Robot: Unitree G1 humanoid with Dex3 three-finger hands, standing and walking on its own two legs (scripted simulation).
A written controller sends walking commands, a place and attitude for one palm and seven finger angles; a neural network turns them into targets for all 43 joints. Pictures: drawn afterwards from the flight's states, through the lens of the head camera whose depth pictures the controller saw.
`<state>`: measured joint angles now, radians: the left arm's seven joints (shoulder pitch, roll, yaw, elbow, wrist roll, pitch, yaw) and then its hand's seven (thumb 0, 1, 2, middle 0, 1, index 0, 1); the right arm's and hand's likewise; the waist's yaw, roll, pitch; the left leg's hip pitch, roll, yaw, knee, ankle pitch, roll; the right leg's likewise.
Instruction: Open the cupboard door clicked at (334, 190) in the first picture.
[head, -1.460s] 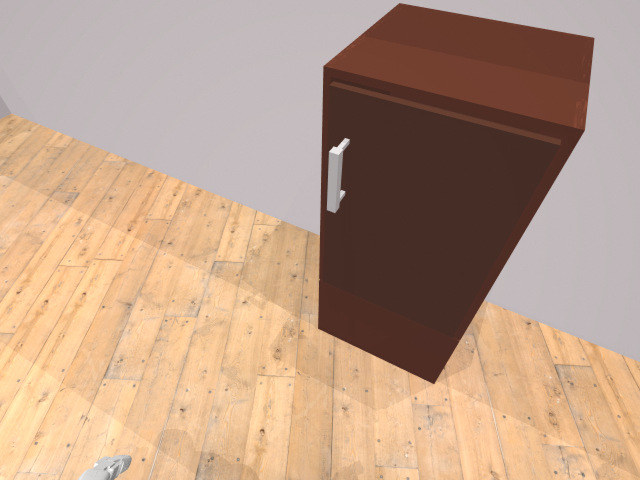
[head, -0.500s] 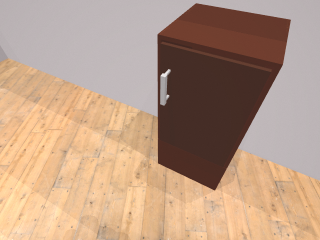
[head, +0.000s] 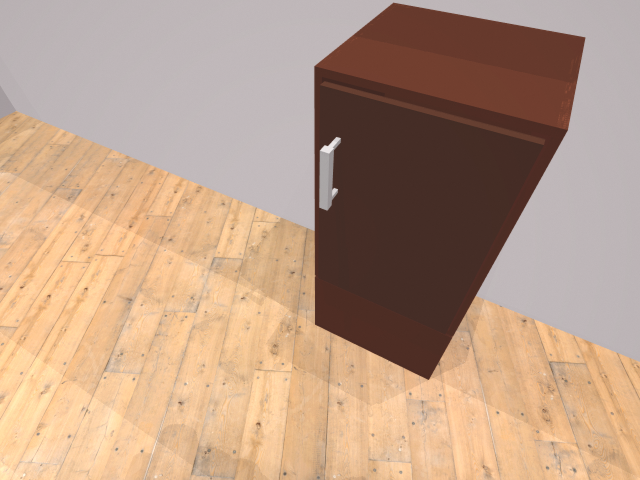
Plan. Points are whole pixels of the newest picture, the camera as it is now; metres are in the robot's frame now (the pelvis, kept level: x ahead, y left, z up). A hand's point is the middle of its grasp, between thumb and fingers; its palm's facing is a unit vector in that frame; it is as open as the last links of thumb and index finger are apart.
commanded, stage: turn to face it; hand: left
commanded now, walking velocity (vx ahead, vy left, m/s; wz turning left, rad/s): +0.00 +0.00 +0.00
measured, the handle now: (330, 174) +0.68 +0.02 -0.03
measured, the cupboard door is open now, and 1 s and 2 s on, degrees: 0 0 0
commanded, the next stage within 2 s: take the last steps up to it in 0.92 s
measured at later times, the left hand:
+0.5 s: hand out of the picture +0.06 +0.18 -0.18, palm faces -0.15 -0.95 -0.28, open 7.4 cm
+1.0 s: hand out of the picture +0.08 +0.17 -0.18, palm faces -0.26 -0.94 -0.21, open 7.4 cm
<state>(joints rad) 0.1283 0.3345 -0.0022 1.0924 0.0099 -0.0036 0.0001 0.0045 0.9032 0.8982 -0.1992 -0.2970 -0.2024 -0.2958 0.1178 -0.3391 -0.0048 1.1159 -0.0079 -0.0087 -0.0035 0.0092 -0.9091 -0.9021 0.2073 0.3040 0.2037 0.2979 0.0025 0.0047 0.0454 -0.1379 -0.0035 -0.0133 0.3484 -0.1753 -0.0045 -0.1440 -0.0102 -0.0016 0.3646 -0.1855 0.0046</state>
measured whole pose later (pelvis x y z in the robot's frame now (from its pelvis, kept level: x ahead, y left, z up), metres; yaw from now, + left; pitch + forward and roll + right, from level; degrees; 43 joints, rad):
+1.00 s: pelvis -0.02 +0.00 -0.01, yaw -21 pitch +1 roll +0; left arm 0.26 0.20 0.06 0.94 0.02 0.04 0.01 0.00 0.90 0.90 -0.20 -0.30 -0.20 -0.30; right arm 0.16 -0.21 -0.05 0.96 -0.01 0.03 -0.04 0.01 -0.91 -0.90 0.20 0.30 0.20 0.30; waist 0.04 -0.02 0.01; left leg -0.29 0.02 -0.01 0.64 -0.35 -0.02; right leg -0.30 0.11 0.14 0.44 -0.15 -0.04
